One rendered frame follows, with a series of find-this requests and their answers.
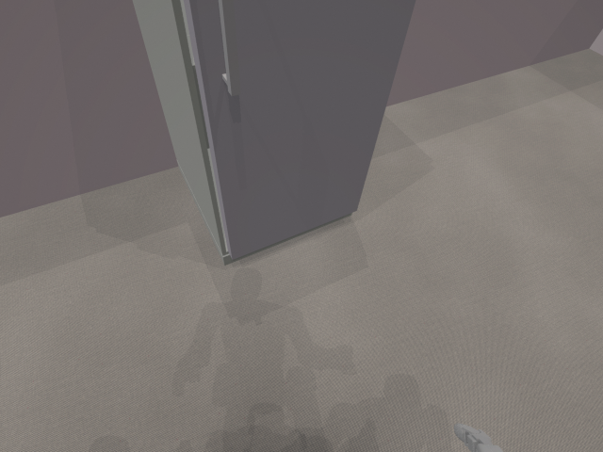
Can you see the right robot hand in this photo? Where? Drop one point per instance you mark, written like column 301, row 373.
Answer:
column 476, row 440

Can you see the fridge door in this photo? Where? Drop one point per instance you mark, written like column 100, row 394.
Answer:
column 292, row 151

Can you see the handle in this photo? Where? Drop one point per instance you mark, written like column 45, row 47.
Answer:
column 228, row 31

